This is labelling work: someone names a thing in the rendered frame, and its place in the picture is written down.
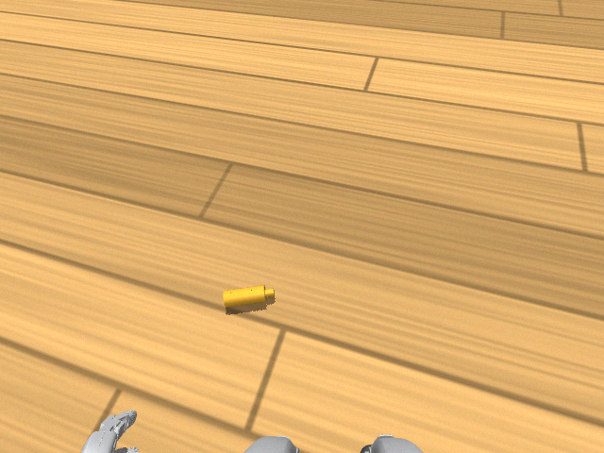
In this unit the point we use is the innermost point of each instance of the left robot hand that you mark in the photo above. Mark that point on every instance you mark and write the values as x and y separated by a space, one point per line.
111 430

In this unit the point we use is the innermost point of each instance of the bottle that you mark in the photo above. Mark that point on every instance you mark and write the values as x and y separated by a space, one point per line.
246 296

